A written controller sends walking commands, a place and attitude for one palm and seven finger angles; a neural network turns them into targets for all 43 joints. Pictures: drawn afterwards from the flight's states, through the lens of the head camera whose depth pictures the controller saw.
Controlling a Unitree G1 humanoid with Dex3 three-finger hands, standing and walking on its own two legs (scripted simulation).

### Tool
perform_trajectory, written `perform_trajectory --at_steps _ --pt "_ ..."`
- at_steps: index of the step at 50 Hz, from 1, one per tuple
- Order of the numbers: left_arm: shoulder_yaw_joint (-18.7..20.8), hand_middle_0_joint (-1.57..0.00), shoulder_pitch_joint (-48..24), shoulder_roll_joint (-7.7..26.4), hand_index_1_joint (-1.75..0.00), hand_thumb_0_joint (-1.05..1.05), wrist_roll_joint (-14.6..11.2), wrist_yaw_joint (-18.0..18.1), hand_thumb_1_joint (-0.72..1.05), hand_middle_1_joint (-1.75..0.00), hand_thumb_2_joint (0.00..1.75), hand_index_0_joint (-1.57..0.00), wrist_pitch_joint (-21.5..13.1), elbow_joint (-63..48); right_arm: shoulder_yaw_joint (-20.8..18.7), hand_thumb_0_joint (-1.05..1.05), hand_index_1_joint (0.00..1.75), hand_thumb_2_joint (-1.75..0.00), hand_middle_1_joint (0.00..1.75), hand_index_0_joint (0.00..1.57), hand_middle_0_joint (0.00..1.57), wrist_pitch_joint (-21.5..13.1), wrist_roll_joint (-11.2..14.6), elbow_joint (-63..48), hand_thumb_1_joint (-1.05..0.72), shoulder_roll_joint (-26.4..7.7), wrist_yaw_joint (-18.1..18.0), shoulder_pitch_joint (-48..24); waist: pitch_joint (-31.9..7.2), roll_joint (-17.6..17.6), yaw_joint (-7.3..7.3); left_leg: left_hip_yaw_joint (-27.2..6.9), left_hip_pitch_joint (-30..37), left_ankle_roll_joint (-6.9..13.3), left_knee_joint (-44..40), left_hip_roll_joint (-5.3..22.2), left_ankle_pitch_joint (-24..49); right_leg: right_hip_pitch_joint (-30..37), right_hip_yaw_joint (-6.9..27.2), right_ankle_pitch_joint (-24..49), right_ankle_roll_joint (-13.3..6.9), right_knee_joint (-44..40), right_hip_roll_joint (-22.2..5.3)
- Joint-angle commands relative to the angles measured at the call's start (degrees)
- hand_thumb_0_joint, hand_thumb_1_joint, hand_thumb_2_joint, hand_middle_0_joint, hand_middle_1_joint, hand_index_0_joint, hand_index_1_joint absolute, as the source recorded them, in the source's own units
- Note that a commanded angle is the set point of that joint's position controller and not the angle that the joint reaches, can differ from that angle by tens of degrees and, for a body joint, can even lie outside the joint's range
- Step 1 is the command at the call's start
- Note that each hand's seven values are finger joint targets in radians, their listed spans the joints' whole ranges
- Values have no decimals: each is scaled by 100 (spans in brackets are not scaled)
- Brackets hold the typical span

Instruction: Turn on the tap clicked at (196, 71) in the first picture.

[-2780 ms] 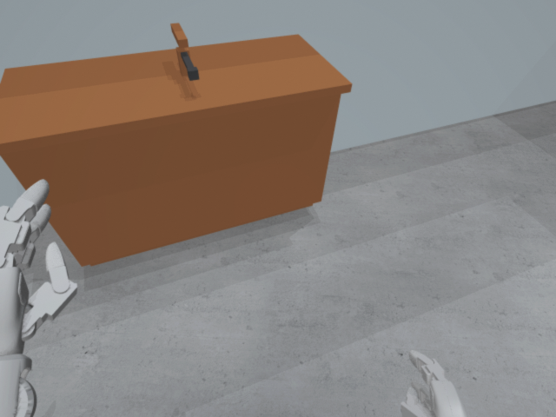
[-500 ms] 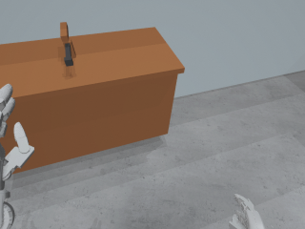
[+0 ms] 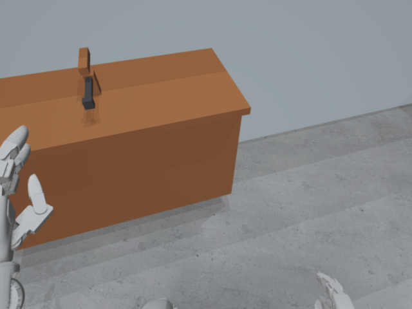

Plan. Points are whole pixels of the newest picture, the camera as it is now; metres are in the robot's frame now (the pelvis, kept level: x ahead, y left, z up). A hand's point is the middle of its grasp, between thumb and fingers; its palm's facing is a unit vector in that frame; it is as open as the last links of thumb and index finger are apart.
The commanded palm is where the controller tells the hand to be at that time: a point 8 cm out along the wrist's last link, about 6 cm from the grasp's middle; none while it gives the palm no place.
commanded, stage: take the last steps up to it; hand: left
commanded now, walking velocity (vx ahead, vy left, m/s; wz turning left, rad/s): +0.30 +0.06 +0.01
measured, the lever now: (88, 103) +0.65 +0.40 +0.01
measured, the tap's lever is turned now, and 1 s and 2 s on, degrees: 0 0 0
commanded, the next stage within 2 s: come to a stop and stand still in 0.84 s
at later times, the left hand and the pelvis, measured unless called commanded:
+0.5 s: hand (77, 148) +0.33 +0.24 +0.17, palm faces +0.42 -0.79 -0.44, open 7.4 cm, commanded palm +0.27 +0.28 +0.18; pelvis +0.11 +0.00 -0.01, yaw -1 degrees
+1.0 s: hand (105, 110) +0.43 +0.22 +0.17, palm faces +0.39 -0.79 -0.46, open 7.4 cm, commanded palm +0.38 +0.27 +0.18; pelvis +0.21 -0.01 -0.02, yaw -1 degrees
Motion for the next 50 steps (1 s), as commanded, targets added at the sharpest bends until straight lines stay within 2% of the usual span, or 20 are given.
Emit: perform_trajectory --at_steps 1,4,6,7,9,12,18,19,21,22,24,27,33,35,36,37,41,46,47,50 --pt "837 -20 -281 1198 -30 0 -84 263 90 -30 90 -20 -305 -1475 -188 0 30 -90 30 20 20 -373 -7 -1109 -90 -267 -40 -519 -729 -631 101 437 812 39 -1611 -194 428 307 1078 34 -635 -1001 -1062" --pt "732 -20 -600 1155 -30 0 -110 257 90 -30 90 -20 -329 -1508 -272 0 30 -90 30 20 20 -364 47 -1157 -90 -443 -119 -335 -682 317 -52 99 1991 175 -2524 22 355 -434 775 -610 -260 290 -515" --pt "627 -20 -800 1061 -30 0 -136 231 90 -30 90 -20 -419 -1490 -299 0 30 -90 30 20 20 -380 105 -1247 -90 -569 -100 -360 -704 2074 -83 -2793 2666 1113 -3435 1769 401 -2027 274 -2124 139 2840 410" --pt "769 -20 -671 1246 -30 0 -79 212 90 -30 90 -20 -415 -1025 -206 0 30 -90 30 20 20 -438 59 -1140 -90 -442 -88 -431 -576 1807 -108 -3209 2127 1407 -3717 2053 -380 -2236 718 -1999 94 3522 183" --pt "699 -20 -689 1165 -30 0 -73 150 90 -30 90 -20 -405 -1359 -243 0 30 -90 30 20 20 -474 94 -1065 -90 -420 -39 -483 -408 1268 -77 -2565 2028 1484 -3437 1807 -39 -2551 856 -1499 164 3526 -74" --pt "714 -20 -320 1128 -30 0 -87 148 90 -30 90 -20 -405 -1907 -229 0 30 -90 30 20 20 -594 74 -1028 -90 -433 1 -442 -745 1410 13 -1302 1801 1152 -3232 1311 863 -1790 432 -966 224 2491 -6" --pt "814 -20 -219 1151 -30 0 -86 211 90 -30 90 -20 -200 -1245 -136 0 30 -90 30 20 20 -551 67 -1003 -90 -401 -47 -485 -785 1014 20 -406 843 593 -2362 923 99 270 -162 -212 221 56 389" --pt "830 -20 -354 1189 -30 0 -57 220 90 -30 90 -20 -192 -1120 -136 0 30 -90 30 20 20 -506 69 -1000 -90 -349 -63 -468 -768 456 18 -192 378 444 -1680 656 -340 675 368 -318 53 -350 113" --pt "934 -20 -579 1375 -30 0 -101 206 90 -30 90 -20 -82 -815 -128 0 30 -90 30 20 20 -476 67 -1078 -90 -262 -26 -608 -586 -1806 152 119 -1267 36 967 -355 -1417 1029 3834 -703 -953 -1464 -1748" --pt "830 -20 -876 1333 -30 0 -134 177 90 -30 90 -20 -147 -973 -186 0 30 -90 30 20 20 -503 48 -993 -90 -367 22 -614 -428 -1662 90 -474 -1445 -22 1641 -123 -1076 922 3995 -697 -1171 -1626 -1941" --pt "866 -20 -664 1297 -30 0 -90 152 90 -30 90 -20 -253 -932 -62 0 30 -90 30 20 20 -407 47 -802 -90 -264 44 -557 -410 -827 27 -603 -1385 -104 1755 97 -607 923 2775 576 -1113 -1285 -1673" --pt "806 -20 -661 1260 -30 0 -30 171 90 -30 90 -20 -370 -1238 -31 0 30 -90 30 20 20 -336 35 -897 -90 -231 14 -699 -705 -807 18 -229 -367 -56 129 150 -373 672 1308 2067 -772 -831 -1287" --pt "842 -20 -358 1264 -30 0 -89 274 90 -30 90 -20 -333 -1888 -196 0 30 -90 30 20 20 -342 0 -1161 -90 -330 -47 -509 -1004 -27 24 377 1657 43 -2450 -235 999 371 860 1203 -351 153 -705" --pt "880 -20 -458 1269 -30 0 -135 275 90 -30 90 -20 -387 -1998 -292 0 30 -90 30 20 20 -328 77 -1241 -90 -561 -37 -411 -1210 1702 -28 -1756 2905 818 -2753 1275 2320 -1313 279 -854 141 2090 198" --pt "867 -20 -300 1288 -30 0 -139 221 90 -30 90 -20 -420 -1573 -256 0 30 -90 30 20 20 -342 59 -1233 -90 -493 -40 -428 -1132 1953 -2 -2720 2821 1249 -3125 1861 2225 -1852 478 -2251 142 3072 359" --pt "940 -20 -304 1374 -30 0 -136 198 90 -30 90 -20 -372 -1435 -184 0 30 -90 30 20 20 -359 19 -1167 -90 -389 -40 -483 -838 1687 -47 -2996 2500 1492 -3240 2034 1989 -2142 745 -2068 142 3494 212" --pt "766 -20 -218 1109 -30 0 -113 126 90 -30 90 -20 -320 -1731 -240 0 30 -90 30 20 20 -447 96 -1085 -90 -475 46 -461 -738 1372 13 -1099 1815 1062 -2903 1247 2162 -1477 404 -1073 208 2174 129" --pt "798 -20 -140 1157 -30 0 -120 171 90 -30 90 -20 -185 -1512 -147 0 30 -90 30 20 20 -513 105 -1125 -90 -441 1 -462 -832 1177 20 -446 1079 610 -2482 914 863 23 -105 -317 254 263 447" --pt "813 -20 -231 1206 -30 0 -108 187 90 -30 90 -20 -160 -1392 -132 0 30 -90 30 20 20 -486 113 -1109 -90 -408 -24 -502 -788 881 17 -376 783 483 -2166 817 491 394 88 -56 212 -164 338" --pt "919 -20 -516 1343 -30 0 -180 182 90 -30 90 -20 -59 -1137 -111 0 30 -90 30 20 20 -478 57 -1110 -90 -290 7 -464 -736 -1314 29 -1 -43 -114 -53 -365 -915 553 2756 1972 -651 -1081 -1422"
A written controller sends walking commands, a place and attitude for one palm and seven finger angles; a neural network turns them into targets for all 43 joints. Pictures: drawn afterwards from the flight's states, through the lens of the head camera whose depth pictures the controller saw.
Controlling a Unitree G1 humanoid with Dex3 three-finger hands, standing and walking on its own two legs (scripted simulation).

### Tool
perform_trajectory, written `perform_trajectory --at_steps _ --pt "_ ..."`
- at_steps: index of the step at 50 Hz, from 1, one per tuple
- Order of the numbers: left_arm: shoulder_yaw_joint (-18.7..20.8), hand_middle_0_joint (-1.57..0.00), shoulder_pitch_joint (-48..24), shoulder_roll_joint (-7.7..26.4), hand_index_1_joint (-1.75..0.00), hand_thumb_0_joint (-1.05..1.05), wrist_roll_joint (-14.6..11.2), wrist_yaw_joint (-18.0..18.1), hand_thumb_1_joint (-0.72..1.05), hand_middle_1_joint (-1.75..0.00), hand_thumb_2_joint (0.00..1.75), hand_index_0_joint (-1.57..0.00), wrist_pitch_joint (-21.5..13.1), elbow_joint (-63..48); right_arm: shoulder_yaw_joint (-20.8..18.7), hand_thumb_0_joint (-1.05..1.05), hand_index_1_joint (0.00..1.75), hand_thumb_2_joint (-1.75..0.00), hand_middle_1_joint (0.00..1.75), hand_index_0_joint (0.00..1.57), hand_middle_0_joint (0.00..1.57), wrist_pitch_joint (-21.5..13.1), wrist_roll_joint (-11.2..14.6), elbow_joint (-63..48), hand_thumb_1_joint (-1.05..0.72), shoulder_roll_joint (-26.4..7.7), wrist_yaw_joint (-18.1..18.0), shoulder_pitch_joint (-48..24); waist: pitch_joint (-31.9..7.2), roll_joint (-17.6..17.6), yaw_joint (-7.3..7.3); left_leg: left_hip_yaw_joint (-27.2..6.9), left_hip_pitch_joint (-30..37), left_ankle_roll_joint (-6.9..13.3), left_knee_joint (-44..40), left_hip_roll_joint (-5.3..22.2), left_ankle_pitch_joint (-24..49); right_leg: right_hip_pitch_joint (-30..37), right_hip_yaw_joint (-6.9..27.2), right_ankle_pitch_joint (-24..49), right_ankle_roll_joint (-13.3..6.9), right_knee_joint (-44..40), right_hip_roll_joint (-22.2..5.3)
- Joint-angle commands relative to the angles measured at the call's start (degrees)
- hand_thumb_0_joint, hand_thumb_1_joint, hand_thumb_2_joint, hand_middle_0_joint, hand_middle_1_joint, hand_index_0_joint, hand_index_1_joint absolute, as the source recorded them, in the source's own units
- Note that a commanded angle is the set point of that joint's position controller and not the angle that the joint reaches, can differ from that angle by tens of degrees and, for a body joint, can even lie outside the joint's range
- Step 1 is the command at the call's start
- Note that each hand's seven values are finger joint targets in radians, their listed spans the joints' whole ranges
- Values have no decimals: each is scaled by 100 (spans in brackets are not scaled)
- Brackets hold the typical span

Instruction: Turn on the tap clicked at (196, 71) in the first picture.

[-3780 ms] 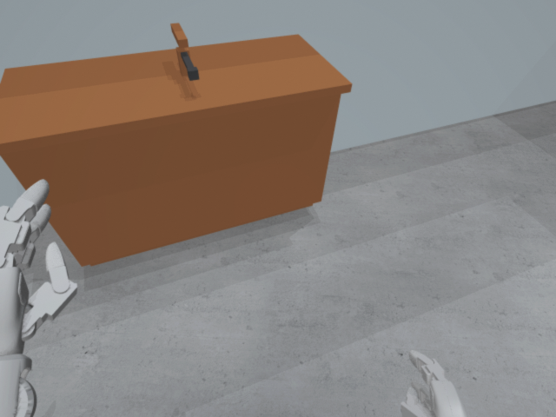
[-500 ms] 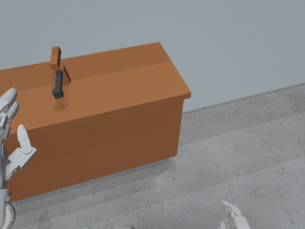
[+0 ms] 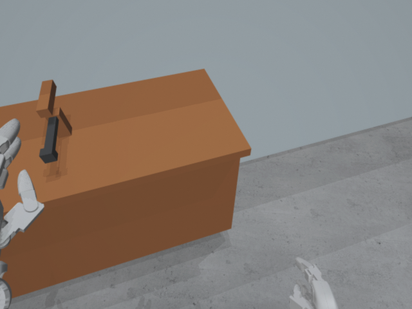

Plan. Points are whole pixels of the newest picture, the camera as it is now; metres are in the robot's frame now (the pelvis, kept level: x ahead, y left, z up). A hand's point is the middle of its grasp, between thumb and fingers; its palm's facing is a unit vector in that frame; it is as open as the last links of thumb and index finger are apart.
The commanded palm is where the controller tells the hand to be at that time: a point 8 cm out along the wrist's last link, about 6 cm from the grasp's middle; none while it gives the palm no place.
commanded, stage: come to a stop and stand still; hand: left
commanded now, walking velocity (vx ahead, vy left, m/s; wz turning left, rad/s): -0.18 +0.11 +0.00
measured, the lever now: (48, 154) +0.43 +0.42 +0.02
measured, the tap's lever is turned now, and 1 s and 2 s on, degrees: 0 0 0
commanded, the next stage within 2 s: look again from close up in 1.44 s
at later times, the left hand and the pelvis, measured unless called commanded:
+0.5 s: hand (39, 189) +0.23 +0.24 +0.20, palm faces +0.40 -0.77 -0.50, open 7.4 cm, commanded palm +0.16 +0.27 +0.19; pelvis +0.00 -0.01 +0.01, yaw -1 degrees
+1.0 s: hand (30, 195) +0.23 +0.26 +0.18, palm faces +0.35 -0.87 -0.35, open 7.4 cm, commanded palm +0.17 +0.29 +0.19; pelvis +0.00 +0.02 +0.02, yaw -3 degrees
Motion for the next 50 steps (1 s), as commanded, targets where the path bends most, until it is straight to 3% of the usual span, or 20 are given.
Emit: perform_trajectory --at_steps 1,3,4,6,10,11,14,18,22,23,24,25,26,28,30,32,35,36,41,50 --pt "700 -20 -816 1067 -30 0 -105 153 90 -30 90 -20 -151 -896 -378 0 30 -90 30 20 20 -261 6 -725 -90 -785 7 -531 -725 -1562 -1 -398 -1192 -30 1862 -437 -1043 1152 2878 2656 -835 -1657 -1960" --pt "708 -20 -578 997 -30 0 -78 199 90 -30 90 -20 -199 -822 -235 0 30 -90 30 20 20 -225 8 -614 -90 -625 -2 -583 -819 -1218 -41 -626 -1119 -65 1750 -301 -995 1465 1956 4462 -828 -1127 -1854" --pt "714 -20 -401 954 -30 0 -39 212 90 -30 90 -20 -219 -794 -190 0 30 -90 30 20 20 -168 -14 -631 -90 -582 -35 -625 -927 -1153 -24 -496 -952 -62 1351 -342 -858 1587 1464 4842 -661 -937 -1642" --pt "728 -20 -310 932 -30 0 -9 217 90 -30 90 -20 -237 -1058 -196 0 30 -90 30 20 20 -90 -44 -787 -90 -576 -82 -767 -1091 -1071 53 -323 -669 -42 463 -408 -528 1799 1144 4948 -531 -742 -1477" --pt "647 -20 -88 898 -30 0 -45 243 90 -30 90 -20 -188 -1399 -306 0 30 -90 30 20 20 61 -70 -872 -90 -685 -103 -521 -1255 -659 -14 -231 394 -7 -1125 -368 1563 1371 936 3455 -172 -544 -1000" --pt "638 -20 -192 985 -30 0 -65 250 90 -30 90 -20 -195 -1677 -373 0 30 -90 30 20 20 54 -36 -914 -90 -777 -129 -514 -1327 -277 9 -515 720 92 -1264 56 2800 1140 842 2684 -26 -381 -767" --pt "568 -20 40 885 -30 0 -102 160 90 -30 90 -20 -200 -1361 -349 0 30 -90 30 20 20 -20 -80 -990 -90 -854 -102 -539 -947 1295 74 -1507 573 562 -1794 1004 3925 300 543 -828 191 275 32" --pt "455 -20 -224 842 -30 0 -31 169 90 -30 90 -20 -246 -1340 -385 0 30 -90 30 20 20 -229 -63 -837 -90 -894 -44 -337 -1148 1010 21 -1114 1224 597 -1308 897 4297 288 540 -536 167 -439 88" --pt "391 -20 -210 748 -30 0 -60 124 90 -30 90 -20 -96 -1085 -330 0 30 -90 30 20 20 -209 -28 -870 -90 -928 -53 -527 -931 424 28 -729 56 227 -1335 469 2024 1200 777 819 150 -1051 -17" --pt "3686 -20 -6188 5197 -30 0 695 12 90 -30 90 -20 -713 -2091 -589 0 30 -90 30 20 20 -542 -337 -825 -90 -1180 -24 69 173 -509 402 -339 -831 365 -302 84 1526 255 1549 1568 228 -1843 -530" --pt "1254 -20 -2742 1690 -30 0 83 -244 90 -30 90 -20 -347 1392 -352 0 30 -90 30 20 20 -567 -66 -502 -90 -486 29 -206 -712 -867 145 -548 106 181 -239 -662 936 88 2110 1635 -548 -1664 -1030" --pt "834 -20 -1854 1078 -30 0 -2 -305 90 -30 90 -20 -374 1105 -493 0 30 -90 30 20 20 -586 25 -854 -90 -845 81 -60 -727 -405 274 -425 358 119 -585 -411 1005 440 2461 2326 -349 -1642 -1033" --pt "328 -20 -1513 504 -30 0 -177 -331 90 -30 90 -20 -460 793 -455 0 30 -90 30 20 20 -573 102 -908 -90 -787 194 -75 -1125 229 168 -411 414 143 -1002 -394 1240 1130 2000 2439 -269 -1286 -926" --pt "325 -20 -1078 835 -30 0 -192 -257 90 -30 90 -20 -449 -204 -487 0 30 -90 30 20 20 -551 83 -995 -90 -961 275 -331 -1247 -249 307 -498 587 246 -1060 -335 1663 1151 1520 1678 120 -1294 -553" --pt "319 -20 -510 897 -30 0 -216 -223 90 -30 90 -20 -359 -346 -428 0 30 -90 30 20 20 -520 57 -1059 -90 -904 267 -432 -961 -949 336 -540 405 271 -995 -425 859 733 1600 357 125 -1769 -613" --pt "502 -20 -341 1027 -30 0 -254 -178 90 -30 90 -20 -312 -301 -373 0 30 -90 30 20 20 -484 53 -1081 -90 -862 198 -451 -685 -1147 267 -609 377 251 -1056 -466 364 286 1604 -831 -52 -2101 -630" --pt "700 -20 -856 1238 -30 0 -234 -152 90 -30 90 -20 -352 -603 -310 0 30 -90 30 20 20 -511 4 -1044 -90 -875 72 -493 -435 -849 173 -700 547 264 -1196 -490 208 -231 1600 -1773 -77 -2330 -473" --pt "864 -20 -1264 1487 -30 0 -221 -125 90 -30 90 -20 -411 -924 -306 0 30 -90 30 20 20 -532 -3 -1035 -90 -898 27 -553 -400 -473 166 -763 553 255 -1414 -470 193 -160 1492 -1720 -56 -2243 -380" --pt "469 -20 -1578 1078 -30 0 -94 -156 90 -30 90 -20 -527 -845 -289 0 30 -90 30 20 20 -676 -11 -1011 -90 -932 36 -513 -297 539 160 -1160 -20 366 -2222 -221 -640 652 1168 -940 44 -1756 83" --pt "339 -20 -908 800 -30 0 -23 -215 90 -30 90 -20 -496 -659 -307 0 30 -90 30 20 20 -713 -68 -901 -90 -938 196 -399 -548 102 182 -999 9 240 -2085 -336 108 1092 1065 104 54 -1892 187"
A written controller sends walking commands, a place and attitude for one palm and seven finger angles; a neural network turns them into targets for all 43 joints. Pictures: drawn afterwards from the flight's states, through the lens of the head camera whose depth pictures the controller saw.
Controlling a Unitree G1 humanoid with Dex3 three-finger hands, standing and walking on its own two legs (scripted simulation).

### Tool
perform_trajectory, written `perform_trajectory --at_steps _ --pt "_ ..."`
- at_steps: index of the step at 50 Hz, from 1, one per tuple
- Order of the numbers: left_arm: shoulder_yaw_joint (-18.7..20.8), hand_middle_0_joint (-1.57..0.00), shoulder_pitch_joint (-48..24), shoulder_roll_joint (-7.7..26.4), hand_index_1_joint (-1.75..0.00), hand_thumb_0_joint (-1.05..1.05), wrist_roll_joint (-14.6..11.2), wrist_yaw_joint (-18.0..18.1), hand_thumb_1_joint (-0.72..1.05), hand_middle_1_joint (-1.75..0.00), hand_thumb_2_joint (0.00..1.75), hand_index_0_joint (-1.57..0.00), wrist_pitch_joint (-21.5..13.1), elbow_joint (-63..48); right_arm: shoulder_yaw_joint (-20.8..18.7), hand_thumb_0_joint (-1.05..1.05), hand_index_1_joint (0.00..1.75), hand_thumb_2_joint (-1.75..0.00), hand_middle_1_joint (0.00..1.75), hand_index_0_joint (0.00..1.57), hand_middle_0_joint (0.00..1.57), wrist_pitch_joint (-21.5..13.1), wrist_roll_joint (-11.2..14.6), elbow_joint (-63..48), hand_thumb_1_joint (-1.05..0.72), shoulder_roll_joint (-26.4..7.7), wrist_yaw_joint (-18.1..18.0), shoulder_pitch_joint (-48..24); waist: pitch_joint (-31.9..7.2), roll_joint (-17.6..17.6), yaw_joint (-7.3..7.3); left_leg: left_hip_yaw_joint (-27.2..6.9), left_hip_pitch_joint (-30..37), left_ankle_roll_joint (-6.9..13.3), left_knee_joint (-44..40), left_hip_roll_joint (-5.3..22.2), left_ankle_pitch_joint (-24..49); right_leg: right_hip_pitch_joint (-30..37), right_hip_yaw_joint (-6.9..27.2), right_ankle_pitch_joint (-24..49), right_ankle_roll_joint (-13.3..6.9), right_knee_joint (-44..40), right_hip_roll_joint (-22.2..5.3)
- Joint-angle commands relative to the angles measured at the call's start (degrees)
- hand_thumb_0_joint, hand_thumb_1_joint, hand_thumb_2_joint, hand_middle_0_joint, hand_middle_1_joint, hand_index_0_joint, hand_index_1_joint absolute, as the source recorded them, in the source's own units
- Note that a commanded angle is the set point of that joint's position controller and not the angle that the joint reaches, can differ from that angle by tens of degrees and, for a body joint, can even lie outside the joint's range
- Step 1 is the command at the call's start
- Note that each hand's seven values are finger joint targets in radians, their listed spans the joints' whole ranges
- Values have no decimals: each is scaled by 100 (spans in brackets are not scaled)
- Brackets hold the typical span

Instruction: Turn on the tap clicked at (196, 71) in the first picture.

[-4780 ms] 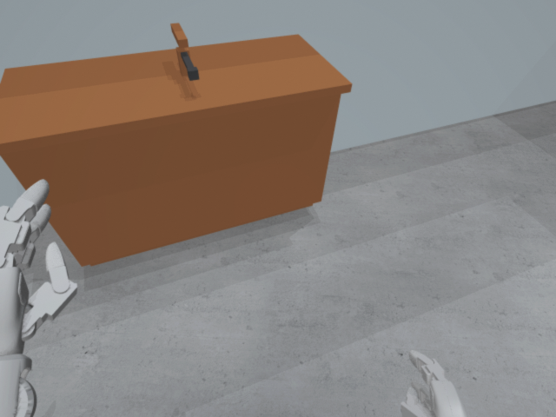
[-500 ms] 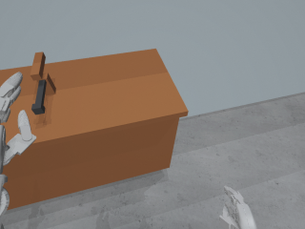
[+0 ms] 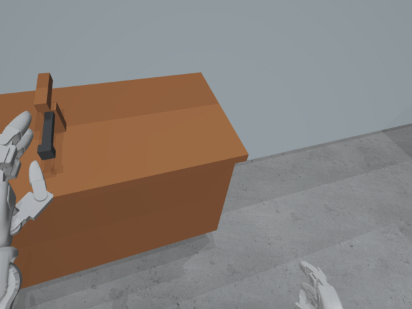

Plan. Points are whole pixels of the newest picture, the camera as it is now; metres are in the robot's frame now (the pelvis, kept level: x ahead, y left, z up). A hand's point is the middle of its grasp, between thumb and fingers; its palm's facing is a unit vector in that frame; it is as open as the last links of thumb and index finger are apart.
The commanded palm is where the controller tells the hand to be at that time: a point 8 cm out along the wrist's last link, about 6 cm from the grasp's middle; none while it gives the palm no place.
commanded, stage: come to a stop and stand still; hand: left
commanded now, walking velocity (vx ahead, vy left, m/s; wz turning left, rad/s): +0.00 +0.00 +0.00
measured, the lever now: (46, 151) +0.42 +0.41 +0.00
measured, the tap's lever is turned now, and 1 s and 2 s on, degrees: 0 0 0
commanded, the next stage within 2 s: look again from close up in 0.44 s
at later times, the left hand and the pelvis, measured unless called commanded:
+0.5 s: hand (45, 181) +0.25 +0.27 +0.15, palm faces +0.38 -0.86 -0.35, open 7.4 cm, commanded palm +0.19 +0.30 +0.17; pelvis +0.03 +0.02 +0.00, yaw +0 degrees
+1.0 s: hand (53, 187) +0.24 +0.26 +0.15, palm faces +0.38 -0.85 -0.37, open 7.4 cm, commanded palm +0.19 +0.29 +0.17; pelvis +0.03 +0.01 +0.00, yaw +1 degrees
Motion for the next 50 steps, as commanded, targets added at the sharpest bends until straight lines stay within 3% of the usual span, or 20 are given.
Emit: perform_trajectory --at_steps 1,8,13,17,25,36,40,42,47,50 --pt "493 -20 -318 936 -30 0 -17 71 90 -30 90 -20 -299 -1232 -311 0 30 -90 30 20 20 -303 0 -882 -90 -728 11 -622 -608 684 31 -529 -248 -102 -741 284 -626 453 322 -237 -53 -456 -96" --pt "539 -20 -304 960 -30 0 -121 43 90 -30 90 -20 -172 -1507 -275 0 30 -90 30 20 20 -146 8 -940 -90 -663 -17 -712 -1066 718 46 -421 508 -170 -395 299 1255 551 135 1044 -1 -191 -43" --pt "468 -20 -206 883 -30 0 -155 42 90 -30 90 -20 -85 -1593 -281 0 30 -90 30 20 20 -23 32 -974 -90 -664 -12 -744 -1136 804 29 -390 716 -241 -296 328 1860 521 56 1259 14 -104 -32" --pt "425 -20 -249 846 -30 0 -156 60 90 -30 90 -20 -42 -1623 -285 0 30 -90 30 20 20 60 38 -981 -90 -661 -23 -765 -1104 874 17 -447 685 -336 -380 376 1872 494 8 1055 6 -18 -6" --pt "458 -20 -191 859 -30 0 -170 107 90 -30 90 -20 -1 -1560 -307 0 30 -90 30 20 20 171 59 -1013 -90 -682 -52 -815 -1025 765 22 -409 398 -262 -438 318 1130 634 77 951 5 -191 -76" --pt "542 -20 -39 950 -30 0 -178 157 90 -30 90 -20 9 -1482 -322 0 30 -90 30 20 20 202 76 -996 -90 -700 -104 -855 -970 742 30 -435 239 -206 -435 256 928 742 73 944 -4 -248 -125" --pt "468 -20 -21 855 -30 0 -192 148 90 -30 90 -20 13 -1421 -340 0 30 -90 30 20 20 220 86 -980 -90 -707 -100 -813 -907 545 20 -407 228 -189 -431 224 773 688 110 908 0 -332 -122" --pt "486 -20 0 864 -30 0 -202 159 90 -30 90 -20 28 -1379 -328 0 30 -90 30 20 20 235 84 -967 -90 -690 -109 -831 -914 666 21 -408 221 -182 -443 228 718 695 130 869 -5 -332 -132" --pt "417 -20 -94 822 -30 0 -179 160 90 -30 90 -20 22 -1389 -361 0 30 -90 30 20 20 244 86 -945 -90 -704 -121 -816 -865 682 -6 -368 202 -151 -491 211 339 647 129 637 -2 -351 -134" --pt "436 -20 -28 850 -30 0 -176 162 90 -30 90 -20 23 -1329 -409 0 30 -90 30 20 20 244 72 -948 -90 -735 -99 -807 -851 444 -30 -316 86 -39 -266 146 -208 572 258 237 -62 -387 -273"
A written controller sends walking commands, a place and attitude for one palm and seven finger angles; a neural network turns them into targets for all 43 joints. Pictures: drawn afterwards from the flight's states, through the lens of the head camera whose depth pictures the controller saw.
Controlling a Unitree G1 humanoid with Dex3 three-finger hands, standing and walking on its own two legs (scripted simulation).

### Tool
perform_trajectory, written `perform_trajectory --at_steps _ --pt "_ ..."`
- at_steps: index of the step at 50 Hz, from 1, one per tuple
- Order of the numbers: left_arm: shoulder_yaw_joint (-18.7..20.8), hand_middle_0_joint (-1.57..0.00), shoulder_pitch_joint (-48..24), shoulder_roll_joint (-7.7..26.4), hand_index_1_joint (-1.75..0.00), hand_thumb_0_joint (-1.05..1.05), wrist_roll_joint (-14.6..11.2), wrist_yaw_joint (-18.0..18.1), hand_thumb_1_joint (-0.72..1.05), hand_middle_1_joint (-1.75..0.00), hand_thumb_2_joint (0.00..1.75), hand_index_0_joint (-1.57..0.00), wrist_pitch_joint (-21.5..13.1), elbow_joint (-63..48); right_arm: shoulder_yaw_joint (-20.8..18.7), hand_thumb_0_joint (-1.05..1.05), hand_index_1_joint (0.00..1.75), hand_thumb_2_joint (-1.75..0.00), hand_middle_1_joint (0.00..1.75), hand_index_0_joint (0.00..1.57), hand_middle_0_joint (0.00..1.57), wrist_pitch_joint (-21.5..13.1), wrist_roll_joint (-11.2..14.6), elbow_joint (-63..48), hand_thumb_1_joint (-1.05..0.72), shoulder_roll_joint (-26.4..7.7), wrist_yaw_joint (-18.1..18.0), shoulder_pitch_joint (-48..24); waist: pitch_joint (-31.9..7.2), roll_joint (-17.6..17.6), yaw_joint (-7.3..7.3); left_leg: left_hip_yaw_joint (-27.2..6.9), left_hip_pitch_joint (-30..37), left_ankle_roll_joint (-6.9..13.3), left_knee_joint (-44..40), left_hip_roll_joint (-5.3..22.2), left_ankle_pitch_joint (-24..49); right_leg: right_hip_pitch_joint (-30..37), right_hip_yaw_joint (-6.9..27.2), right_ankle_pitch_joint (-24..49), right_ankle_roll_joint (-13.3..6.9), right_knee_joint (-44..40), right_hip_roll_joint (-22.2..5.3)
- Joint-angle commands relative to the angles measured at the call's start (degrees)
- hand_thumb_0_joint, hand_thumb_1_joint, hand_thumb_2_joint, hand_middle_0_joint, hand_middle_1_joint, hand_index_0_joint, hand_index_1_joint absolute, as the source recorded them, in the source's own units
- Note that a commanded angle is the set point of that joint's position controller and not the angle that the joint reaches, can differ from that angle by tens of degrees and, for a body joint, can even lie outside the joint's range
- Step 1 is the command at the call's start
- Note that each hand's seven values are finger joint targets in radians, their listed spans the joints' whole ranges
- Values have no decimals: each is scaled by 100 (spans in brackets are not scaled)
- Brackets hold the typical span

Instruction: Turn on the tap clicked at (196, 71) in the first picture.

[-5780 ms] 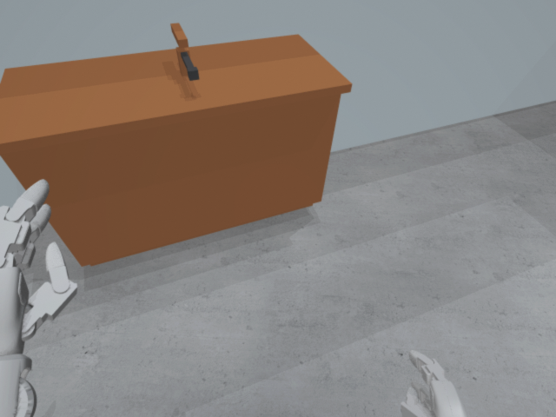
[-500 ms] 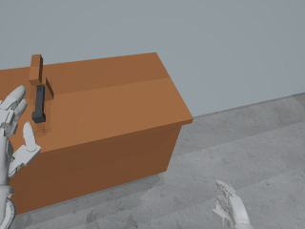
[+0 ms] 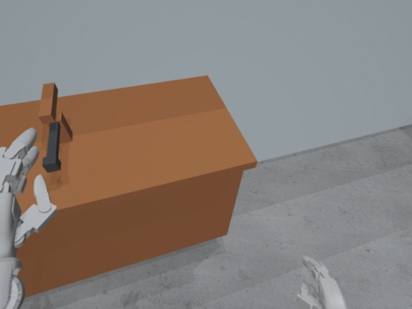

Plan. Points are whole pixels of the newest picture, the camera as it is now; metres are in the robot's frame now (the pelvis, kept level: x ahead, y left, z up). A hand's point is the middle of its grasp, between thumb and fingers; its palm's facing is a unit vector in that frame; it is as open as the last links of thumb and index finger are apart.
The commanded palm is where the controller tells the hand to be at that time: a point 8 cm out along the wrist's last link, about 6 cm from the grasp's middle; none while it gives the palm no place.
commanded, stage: shuffle to correct the standing spot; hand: left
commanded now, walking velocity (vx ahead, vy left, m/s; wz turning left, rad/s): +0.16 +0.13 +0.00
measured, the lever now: (51, 163) +0.40 +0.40 +0.00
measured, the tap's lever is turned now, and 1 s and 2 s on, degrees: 0 0 0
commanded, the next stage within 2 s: come to a stop and stand still in 0.42 s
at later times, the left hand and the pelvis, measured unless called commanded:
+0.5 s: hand (49, 183) +0.25 +0.26 +0.15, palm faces +0.37 -0.84 -0.40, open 7.4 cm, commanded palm +0.20 +0.30 +0.17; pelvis +0.04 +0.02 -0.02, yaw +1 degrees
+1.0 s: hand (22, 165) +0.26 +0.30 +0.18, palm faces +0.48 -0.83 -0.29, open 7.4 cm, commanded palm +0.19 +0.30 +0.17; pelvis +0.03 +0.03 -0.01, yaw -1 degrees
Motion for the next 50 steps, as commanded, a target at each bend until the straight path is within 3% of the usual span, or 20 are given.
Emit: perform_trajectory --at_steps 1,7,12,15,22,24,25,26,27,29,33,37,39,41,42,43,44,45,47,50 --pt "628 -20 -387 1004 -30 0 -18 139 90 -30 90 -20 -341 -1169 -350 0 30 -90 30 20 20 -319 1 -864 -90 -720 -19 -531 -754 168 -34 -299 -191 -87 -187 209 -207 279 343 82 -189 -121 -275" --pt "631 -20 -572 1020 -30 0 -17 151 90 -30 90 -20 -393 -1267 -391 0 30 -90 30 20 20 -314 10 -809 -90 -709 8 -504 -462 -49 -111 -268 -420 11 451 118 -566 -230 840 -812 -446 -43 -648" --pt "767 -20 -547 1120 -30 0 -8 161 90 -30 90 -20 -493 -1543 -383 0 30 -90 30 20 20 -350 50 -838 -90 -748 11 -499 -665 757 -108 -986 -61 263 75 626 468 -346 37 213 -204 1413 -174" --pt "824 -20 -322 1125 -30 0 1 152 90 -30 90 -20 -550 -1643 -400 0 30 -90 30 20 20 -394 42 -870 -90 -743 56 -425 -843 667 -71 -1021 120 312 353 774 1723 -311 -120 80 -184 1456 -146" --pt "1031 -20 13 1222 -30 0 -78 210 90 -30 90 -20 -637 -1542 -470 0 30 -90 30 20 20 -276 128 -812 -90 -713 184 -330 -1055 -531 -96 45 -1086 -86 1849 61 1271 996 1130 2617 -867 1310 -1331" --pt "1121 -20 -168 1310 -30 0 -98 218 90 -30 90 -20 -659 -1636 -422 0 30 -90 30 20 20 -221 118 -749 -90 -649 192 -337 -878 -136 -228 -56 -468 -20 840 134 985 303 750 2192 -603 1774 -1169" --pt "1091 -20 -168 1257 -30 0 -115 197 90 -30 90 -20 -649 -1703 -428 0 30 -90 30 20 20 -203 132 -760 -90 -668 160 -341 -912 537 -298 -506 385 136 368 356 1738 -471 164 1728 -282 2513 -584" --pt "1093 -20 -201 1317 -30 0 -109 177 90 -30 90 -20 -649 -1931 -441 0 30 -90 30 20 20 -238 107 -818 -90 -679 132 -325 -922 1447 -350 -1306 1517 357 215 908 3400 -1779 -287 -73 2 3445 -110" --pt "950 -20 -123 1215 -30 0 -18 148 90 -30 90 -20 -625 -1879 -458 0 30 -90 30 20 20 -256 14 -846 -90 -640 175 -193 -852 1326 -316 -1783 2211 352 114 1203 4402 -2689 -275 -1709 -65 3992 89" --pt "894 -20 -209 1170 -30 0 11 136 90 -30 90 -20 -496 -1902 -499 0 30 -90 30 20 20 -214 -40 -843 -90 -665 217 -226 -635 745 -287 -1735 2047 239 85 1344 4301 -2987 -118 -1648 -151 4271 -77" --pt "844 -20 68 1057 -30 0 -14 140 90 -30 90 -20 -381 -1799 -376 0 30 -90 30 20 20 -256 11 -891 -90 -600 170 -323 -462 769 -146 -838 732 -50 -61 1095 3983 -1609 -315 -610 -214 2679 -131" --pt "1128 -20 8 1222 -30 0 -71 125 90 -30 90 -20 -455 -1641 -270 0 30 -90 30 20 20 -307 26 -945 -90 -575 47 -411 -739 665 -30 -617 -711 -405 423 971 3067 839 -360 604 -372 989 -42" --pt "1185 -20 -180 1237 -30 0 -76 116 90 -30 90 -20 -463 -1332 -319 0 30 -90 30 20 20 -340 71 -923 -90 -623 33 -334 -979 4 -37 -413 -1532 -452 1411 463 1231 1764 508 1992 -683 762 -594" --pt "873 -20 -160 932 -30 0 -218 58 90 -30 90 -20 -449 -1191 -509 0 30 -90 30 20 20 -309 118 -915 -90 -749 151 -118 -1016 -1556 -157 -275 -1219 -318 2999 -139 -1492 504 2772 552 -1379 -449 -2072" --pt "3494 -20 -5762 4573 -30 0 272 126 90 -30 90 -20 -843 -2201 -514 0 30 -90 30 20 20 -887 -32 -421 -90 -596 187 89 238 -1236 -119 -371 -1044 -510 3067 -120 -1053 -959 1969 2167 -1021 -274 -1224" --pt "1712 -20 -2618 1777 -30 0 -11 -143 90 -30 90 -20 -935 918 -301 0 30 -90 30 20 20 -884 -25 -297 -90 -320 142 -225 -1096 -597 3 -1189 -313 -200 2166 -84 -1188 -500 1259 2035 -1080 226 -1549" --pt "945 -20 -1602 1101 -30 0 -95 -190 90 -30 90 -20 -880 605 -231 0 30 -90 30 20 20 -830 89 -557 -90 -402 202 -191 -658 -56 54 -483 -197 -195 1025 213 -1002 -8 1368 1423 -865 -62 -1322" --pt "835 -20 -1667 1161 -30 0 -76 -120 90 -30 90 -20 -1046 -236 -242 0 30 -90 30 20 20 -808 19 -536 -90 -480 224 -190 -885 201 70 25 -13 -204 449 -100 -789 97 1246 344 -684 -283 -1179" --pt "398 -20 -1182 844 -30 0 -126 -83 90 -30 90 -20 -1098 -720 -322 0 30 -90 30 20 20 -805 32 -535 -90 -585 304 -186 -856 366 123 120 291 -107 14 -53 -602 -39 1081 -952 -309 -337 -946" --pt "438 -20 -1104 1028 -30 0 -44 -77 90 -30 90 -20 -1056 -824 -190 0 30 -90 30 20 20 -793 49 -711 -90 -620 291 -375 -17 174 162 -565 -944 68 -816 350 -1609 1 819 -1887 -151 29 -502"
